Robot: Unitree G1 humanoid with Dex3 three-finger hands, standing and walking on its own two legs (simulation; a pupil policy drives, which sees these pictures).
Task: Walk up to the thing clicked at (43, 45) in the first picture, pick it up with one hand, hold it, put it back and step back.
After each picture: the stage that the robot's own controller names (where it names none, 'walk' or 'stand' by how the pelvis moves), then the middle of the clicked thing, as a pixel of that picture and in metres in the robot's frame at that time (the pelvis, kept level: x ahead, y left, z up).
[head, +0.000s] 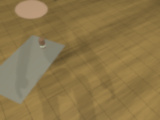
stand; (42, 43) +1.41 +0.46 -0.72
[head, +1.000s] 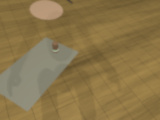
walk; (55, 47) +1.32 +0.23 -0.70
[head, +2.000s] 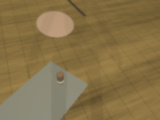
walk; (60, 78) +0.87 +0.17 -0.71
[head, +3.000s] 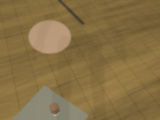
walk; (54, 109) +0.53 +0.21 -0.70
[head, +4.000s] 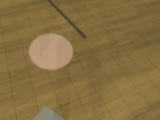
stand; out of the picture +0.39 +0.18 -0.71
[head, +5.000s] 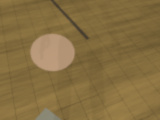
stand; out of the picture +0.36 +0.17 -0.72
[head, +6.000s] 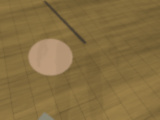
stand; out of the picture +0.36 +0.18 -0.72
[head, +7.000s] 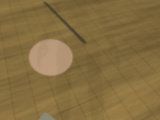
stand; out of the picture +0.37 +0.19 -0.73
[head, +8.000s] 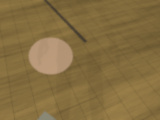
stand; out of the picture +0.36 +0.19 -0.73
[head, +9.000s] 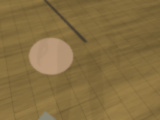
stand; out of the picture +0.36 +0.19 -0.73
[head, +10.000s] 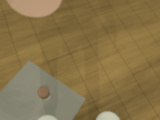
go down; (44, 93) +0.42 +0.17 -0.53
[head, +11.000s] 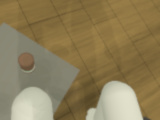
go down; (27, 63) +0.47 +0.19 -0.32
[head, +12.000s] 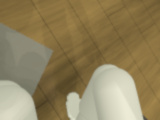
close in; out of the picture +0.46 +0.23 -0.25
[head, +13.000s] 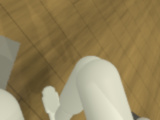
close; out of the picture +0.45 +0.25 -0.24
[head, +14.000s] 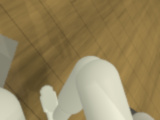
lift; out of the picture +0.44 +0.25 -0.24
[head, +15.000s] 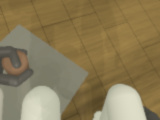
lift; (17, 68) +0.37 +0.22 -0.07
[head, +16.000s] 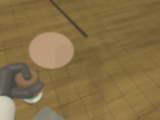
hold; (30, 87) +0.33 +0.17 +0.05
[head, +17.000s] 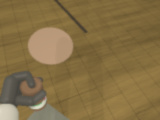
hold; (34, 94) +0.32 +0.17 +0.00
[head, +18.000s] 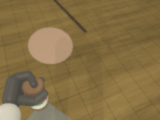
crouch; (36, 94) +0.33 +0.17 -0.01
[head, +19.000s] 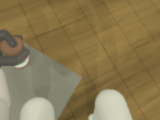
crouch; (16, 53) +0.45 +0.19 -0.09
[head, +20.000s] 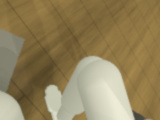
lower; out of the picture +0.45 +0.27 -0.24
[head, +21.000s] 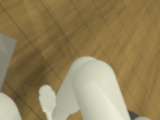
lower; out of the picture +0.45 +0.28 -0.24
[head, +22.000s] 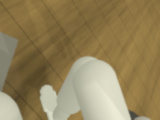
lower; out of the picture +0.45 +0.28 -0.24
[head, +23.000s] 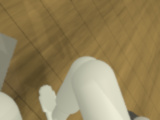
lower; out of the picture +0.46 +0.27 -0.24
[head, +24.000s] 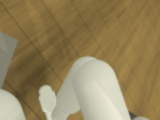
loosen; out of the picture +0.46 +0.26 -0.25
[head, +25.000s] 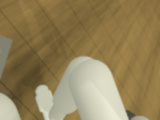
withdraw; out of the picture +0.45 +0.26 -0.25
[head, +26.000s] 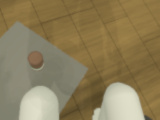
walk; (36, 61) +0.47 +0.19 -0.34
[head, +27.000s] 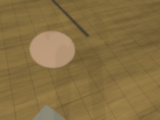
stand; out of the picture +0.38 +0.15 -0.66
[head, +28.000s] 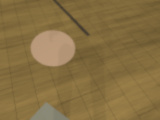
stand; out of the picture +0.41 +0.17 -0.67
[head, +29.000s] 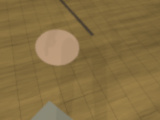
stand; out of the picture +0.40 +0.16 -0.69
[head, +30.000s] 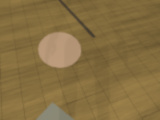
walk; out of the picture +0.41 +0.17 -0.72
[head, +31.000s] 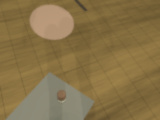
walk; (61, 96) +0.56 +0.11 -0.71
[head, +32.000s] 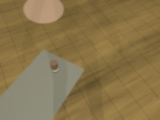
walk; (54, 66) +0.84 +0.27 -0.68
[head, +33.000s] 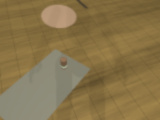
stand; (63, 63) +1.05 +0.18 -0.71
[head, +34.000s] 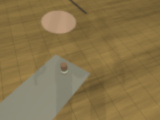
stand; (64, 68) +1.04 +0.18 -0.73
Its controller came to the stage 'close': yes
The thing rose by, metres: 0.72
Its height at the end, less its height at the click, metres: +0.00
